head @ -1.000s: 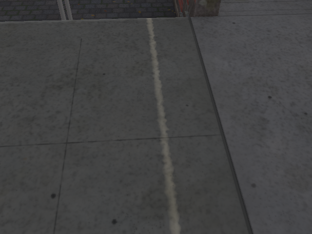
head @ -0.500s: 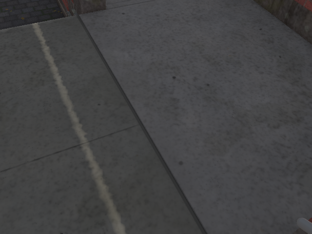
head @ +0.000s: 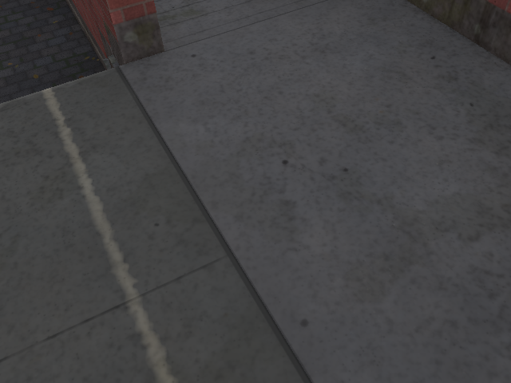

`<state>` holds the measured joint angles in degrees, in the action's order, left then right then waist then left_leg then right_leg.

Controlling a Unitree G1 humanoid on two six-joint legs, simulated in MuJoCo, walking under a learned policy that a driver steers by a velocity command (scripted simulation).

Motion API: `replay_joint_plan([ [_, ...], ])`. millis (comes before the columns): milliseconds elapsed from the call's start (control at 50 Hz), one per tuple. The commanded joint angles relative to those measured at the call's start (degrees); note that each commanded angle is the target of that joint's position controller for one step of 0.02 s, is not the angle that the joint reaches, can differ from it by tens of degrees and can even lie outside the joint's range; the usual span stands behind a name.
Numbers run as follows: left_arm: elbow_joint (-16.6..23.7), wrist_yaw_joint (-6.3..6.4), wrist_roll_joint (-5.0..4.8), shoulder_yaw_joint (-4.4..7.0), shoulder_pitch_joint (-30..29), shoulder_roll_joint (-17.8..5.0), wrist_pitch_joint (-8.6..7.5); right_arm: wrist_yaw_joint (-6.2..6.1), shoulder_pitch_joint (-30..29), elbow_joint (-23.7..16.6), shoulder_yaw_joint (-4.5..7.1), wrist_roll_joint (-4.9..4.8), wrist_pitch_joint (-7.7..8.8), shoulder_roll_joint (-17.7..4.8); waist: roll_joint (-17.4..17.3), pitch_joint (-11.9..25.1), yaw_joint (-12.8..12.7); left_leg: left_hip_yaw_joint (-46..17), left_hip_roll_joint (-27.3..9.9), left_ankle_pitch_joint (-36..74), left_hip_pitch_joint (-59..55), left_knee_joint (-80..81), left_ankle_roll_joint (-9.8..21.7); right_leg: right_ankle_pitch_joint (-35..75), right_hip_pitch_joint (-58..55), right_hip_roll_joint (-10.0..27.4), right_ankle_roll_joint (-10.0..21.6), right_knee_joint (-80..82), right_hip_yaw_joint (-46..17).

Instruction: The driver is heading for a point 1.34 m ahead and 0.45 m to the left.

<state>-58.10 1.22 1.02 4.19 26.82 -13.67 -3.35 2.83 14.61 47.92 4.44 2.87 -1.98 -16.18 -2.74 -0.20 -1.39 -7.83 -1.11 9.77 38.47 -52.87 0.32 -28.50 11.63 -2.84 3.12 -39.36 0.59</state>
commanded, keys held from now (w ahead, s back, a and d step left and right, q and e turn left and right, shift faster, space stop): w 0.66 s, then w+q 0.34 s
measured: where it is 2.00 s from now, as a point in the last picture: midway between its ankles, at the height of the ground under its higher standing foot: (191, 224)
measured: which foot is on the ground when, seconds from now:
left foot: up 0.00-0.26, down 0.28-0.72, up 0.74-1.00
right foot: down 0.00-0.28, up 0.30-0.68, down 0.70-1.00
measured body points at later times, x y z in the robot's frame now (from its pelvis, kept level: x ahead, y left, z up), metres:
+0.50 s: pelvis +0.33 +0.10 -0.15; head +0.37 +0.12 +0.30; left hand +0.42 +0.35 -0.30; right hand +0.32 -0.14 -0.29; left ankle +0.31 +0.19 -0.89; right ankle +0.39 -0.02 -0.80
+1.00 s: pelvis +0.63 +0.11 -0.14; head +0.65 +0.11 +0.31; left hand +0.59 +0.35 -0.29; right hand +0.74 -0.13 -0.28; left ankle +0.72 +0.26 -0.82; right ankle +0.60 +0.03 -0.89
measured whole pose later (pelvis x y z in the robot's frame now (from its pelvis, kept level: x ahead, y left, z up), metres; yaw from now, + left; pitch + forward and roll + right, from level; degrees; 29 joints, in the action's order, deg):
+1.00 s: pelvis +0.63 +0.11 -0.14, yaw +7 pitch -1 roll -1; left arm -59.1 1.4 0.5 2.1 20.6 -11.4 -6.7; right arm 1.8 11.7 54.5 3.6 2.0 0.3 -12.6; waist -1.5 -2.7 -0.7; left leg -0.5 -4.8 -6.8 36.7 -54.8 2.9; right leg -12.9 3.0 -2.7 4.3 -16.1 10.3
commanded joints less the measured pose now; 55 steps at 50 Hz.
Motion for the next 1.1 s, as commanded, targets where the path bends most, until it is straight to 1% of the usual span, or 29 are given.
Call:
replay_joint_plan([
  [20,2.6,0.43,0.47,0.99,1.2,-7.1,-0.61,0.92,-4.6,-3.2,0.16,0.42,0.50,-1.8,5.4,-5.1,0.2,0.3,-1.9,6.4,6.8,1.8,0.3,3.1,3.9,14.0,9.9,8.6,-18.4],
  [120,2.2,1.07,1.05,0.19,4.3,-6.5,-0.13,0.96,-19.7,-5.7,-1.54,-0.70,3.45,-0.1,7.1,-10.6,-6.0,5.3,-3.7,8.8,6.9,14.2,0.3,3.2,3.0,12.1,11.2,4.1,-17.8],
  [160,2.9,1.86,0.50,-0.09,3.1,-7.2,0.06,1.62,-19.2,-3.6,-1.80,-2.37,4.64,0.6,4.0,-10.7,-4.7,4.2,-4.8,11.8,-1.4,20.8,1.2,5.7,5.5,12.3,9.6,1.4,-16.1],
  [180,2.6,1.56,0.79,-0.64,3.3,-6.5,0.07,2.05,-19.2,-2.9,-1.78,-2.44,5.08,0.2,7.5,-11.2,-5.7,5.6,-4.7,12.7,-3.8,24.2,2.3,10.2,3.7,10.9,8.8,1.2,-14.4],
  [220,0.6,2.10,0.76,-0.79,7.2,-5.4,0.19,1.35,-17.5,0.3,-1.52,-2.58,5.34,-0.8,5.8,-11.3,-6.5,4.5,-6.7,11.7,-9.7,33.5,2.9,19.8,-1.4,10.2,7.0,-5.1,-12.0],
  [240,0.8,2.53,2.00,-0.36,5.9,-7.1,0.32,0.85,-10.2,3.7,-0.69,-2.09,5.52,-3.4,3.9,-7.7,-2.5,3.4,-8.8,9.9,-16.7,35.5,3.8,26.1,-4.2,12.1,7.6,-12.0,-13.7],
  [280,0.4,1.86,0.56,0.94,3.4,-7.2,-0.62,-0.35,12.1,13.4,1.53,-0.52,5.42,-8.3,-1.1,2.1,7.6,11.4,-4.1,11.8,-42.7,36.3,2.8,22.2,4.5,3.5,5.4,-40.9,-6.0],
  [300,-0.9,1.00,0.67,0.86,5.9,-2.8,-1.23,-0.08,19.7,15.7,2.70,0.14,5.31,-12.4,-10.4,4.7,7.0,6.3,-9.6,31.2,-58.2,23.3,4.8,-19.6,23.0,-5.0,3.3,-69.6,-2.4],
  [320,0.5,2.10,-1.72,0.06,10.3,-1.6,-2.29,0.24,20.6,14.8,2.23,-0.04,6.08,-12.5,-11.9,13.0,4.3,-1.9,-17.1,43.6,-72.7,9.3,6.1,-18.7,37.8,-2.7,3.1,-74.9,-8.1],
  [340,2.9,2.21,-2.72,-0.24,3.9,-4.2,-2.90,0.02,18.0,12.5,3.00,-0.92,6.10,-12.2,-13.5,17.2,8.3,-11.1,-21.9,20.0,-75.4,16.7,11.6,-10.8,49.4,-1.5,3.2,-75.2,-4.9],
  [360,4.1,1.66,-1.09,-0.26,-3.3,-5.0,-2.84,-1.00,13.6,10.3,2.36,-0.28,6.23,-9.3,-9.0,13.3,8.9,-12.8,-21.0,-6.3,-65.4,25.4,13.4,-1.6,51.0,1.6,3.0,-67.2,-3.5],
  [380,4.4,0.70,0.45,-0.28,-6.5,-4.8,-2.58,-1.86,9.2,8.9,1.49,0.21,6.21,-5.7,-4.7,9.6,6.9,-14.3,-20.1,-17.6,-53.3,31.0,14.3,3.2,46.1,3.8,2.6,-64.4,-2.5],
  [420,5.2,-1.28,2.57,-0.32,-12.0,-2.8,-1.51,-2.55,4.6,9.2,-0.61,0.14,8.23,-1.1,1.1,0.4,1.8,-11.7,-19.1,-6.5,-33.1,33.7,13.3,13.9,36.4,7.3,1.2,-43.0,-6.8],
  [480,6.2,-2.79,2.44,-1.97,-14.0,0.6,-0.05,-2.71,4.2,9.9,-0.85,-1.16,8.45,-1.4,-5.5,-2.4,-0.7,-2.2,-12.6,2.4,-22.5,40.5,13.6,21.7,25.8,7.6,-0.2,-21.4,-2.3],
  [520,7.1,-3.06,0.39,-2.98,-16.3,1.0,-1.05,-2.23,3.0,8.5,-1.33,-2.43,8.92,-0.7,-4.8,-1.8,-1.3,3.9,-9.6,11.7,-21.1,41.0,11.8,26.6,16.7,6.7,0.3,-6.1,0.2],
  [560,7.7,-2.87,-0.11,-2.98,-20.8,-0.1,-1.44,-1.75,3.9,8.3,-0.82,-3.32,9.09,-2.3,-2.1,-0.7,0.2,4.4,-9.6,11.2,-24.8,42.8,10.6,32.9,11.3,4.6,1.1,0.4,2.9],
  [620,8.8,-2.62,0.04,-2.60,-24.6,-1.5,-1.55,-1.82,9.1,10.6,-1.05,-2.62,7.92,-1.9,0.0,-3.8,1.6,4.9,-10.3,14.1,-34.9,40.8,9.6,30.2,13.8,3.3,3.0,5.8,3.9],
  [680,5.1,-2.14,1.09,-1.49,-13.6,-3.3,-1.78,-2.70,10.8,12.3,-0.93,-1.51,6.26,-2.3,0.0,0.3,-2.4,7.9,-7.7,23.0,-37.9,22.3,7.9,22.7,1.4,-0.6,5.1,11.0,5.3],
  [700,3.1,-1.69,2.22,-0.28,-4.3,-6.9,-2.25,-2.56,11.5,11.3,-1.02,-1.93,6.12,-1.9,3.6,5.5,-5.7,8.9,-6.4,12.4,-29.1,9.1,7.6,21.0,-12.0,5.3,7.7,11.0,-1.4],
  [720,3.0,-1.22,2.97,0.48,1.2,-11.4,-2.57,-2.35,13.5,9.7,-1.75,-1.59,6.20,1.2,11.1,12.3,-5.9,11.8,-0.9,-22.1,-19.7,-9.5,7.4,19.1,-21.0,20.8,10.3,12.9,-20.0],
  [740,3.5,-0.97,1.09,1.04,-0.8,-12.8,-1.40,-2.11,17.9,10.2,-1.13,-3.21,5.92,1.3,19.7,15.8,-3.8,8.1,6.9,-43.8,-3.6,-23.9,6.7,11.1,-28.3,28.8,18.1,22.0,-41.9],
  [760,4.9,-0.66,-0.37,0.14,-7.6,-8.0,-0.91,-2.32,11.2,9.4,-0.44,-1.71,5.56,-3.5,8.8,6.9,-2.6,5.1,1.3,-37.5,1.3,-24.0,7.2,1.7,-20.5,25.5,14.7,24.0,-33.2],
  [780,5.8,-0.74,-0.34,-0.83,-12.3,-4.5,-1.46,-1.95,6.9,8.2,-0.84,-1.75,5.77,-1.7,6.4,1.9,-2.1,4.5,-0.7,-31.3,0.4,-21.4,7.1,4.8,-13.3,23.1,12.6,25.9,-26.3],
  [800,5.3,-0.67,-0.37,-0.94,-13.8,-3.8,-1.59,-2.19,6.2,8.2,-0.87,-1.96,5.52,-0.2,4.1,-1.4,-0.3,4.3,-2.3,-29.3,-1.7,-18.4,6.6,11.1,-7.4,21.0,10.3,27.6,-21.2],
  [860,3.4,-0.20,-0.39,-1.83,-11.0,-1.2,-3.24,-1.95,8.3,8.9,-0.98,-0.51,3.73,2.2,5.1,-1.9,2.4,4.5,-3.2,-26.3,-7.8,-14.8,5.0,24.3,-1.5,18.3,8.1,29.4,-10.3],
  [920,2.9,-0.15,-0.23,-0.87,-10.0,-3.6,-3.96,-1.14,2.2,6.7,-0.51,-0.84,2.78,1.7,5.8,-4.2,2.2,6.3,-4.2,-20.5,-2.5,-10.5,3.2,22.3,-2.5,16.6,7.1,32.4,-3.8],
  [1000,1.5,0.61,-0.79,-1.45,-7.6,-2.7,-4.77,-0.44,-6.3,2.2,-1.36,-0.84,2.44,4.2,6.2,-5.0,1.6,9.5,-3.5,-11.1,-3.1,5.0,1.8,34.2,-3.9,14.4,6.6,31.3,5.0],
  [1040,0.8,0.86,-1.54,-1.42,-6.4,-3.3,-5.01,-0.56,-9.1,0.6,-1.13,-0.44,2.36,3.1,5.4,-5.1,0.8,11.2,-2.9,-9.2,-4.4,9.7,2.1,37.6,-5.8,15.7,6.1,30.5,6.6],
  [1100,-0.2,0.83,0.03,-0.63,-4.5,-5.8,-4.53,0.08,-12.1,-1.2,-1.31,-0.92,2.97,2.0,6.5,-5.5,0.5,12.1,-2.8,-12.2,-3.8,13.6,5.2,40.7,-12.1,16.9,4.7,28.1,8.7],
])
